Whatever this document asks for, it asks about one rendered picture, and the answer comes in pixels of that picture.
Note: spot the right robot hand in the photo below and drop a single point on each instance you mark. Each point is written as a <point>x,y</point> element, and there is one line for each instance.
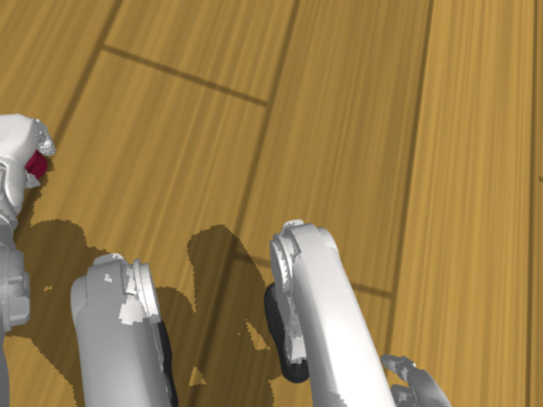
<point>423,390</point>

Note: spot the left robot hand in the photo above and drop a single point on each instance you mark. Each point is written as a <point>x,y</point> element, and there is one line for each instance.
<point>20,137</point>

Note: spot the right robot foot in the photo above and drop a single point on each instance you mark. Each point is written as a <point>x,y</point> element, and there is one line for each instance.
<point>296,373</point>

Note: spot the left robot arm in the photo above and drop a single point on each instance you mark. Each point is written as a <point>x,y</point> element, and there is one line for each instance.
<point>15,301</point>

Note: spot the left robot foot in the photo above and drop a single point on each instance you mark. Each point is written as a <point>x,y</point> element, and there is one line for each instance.
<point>166,346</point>

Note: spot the tin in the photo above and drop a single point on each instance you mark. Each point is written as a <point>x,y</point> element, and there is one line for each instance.
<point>37,165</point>

